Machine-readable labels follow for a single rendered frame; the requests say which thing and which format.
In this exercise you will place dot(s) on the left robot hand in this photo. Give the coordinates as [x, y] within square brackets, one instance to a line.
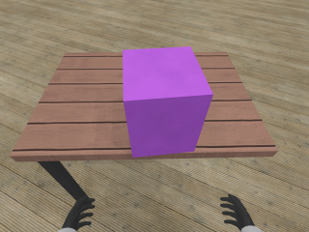
[74, 216]

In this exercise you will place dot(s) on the right robot hand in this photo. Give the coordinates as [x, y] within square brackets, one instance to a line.
[240, 214]

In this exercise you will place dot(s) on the table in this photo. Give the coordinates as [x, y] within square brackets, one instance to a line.
[81, 116]

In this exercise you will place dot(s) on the carton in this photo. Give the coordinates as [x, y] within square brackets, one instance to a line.
[166, 99]

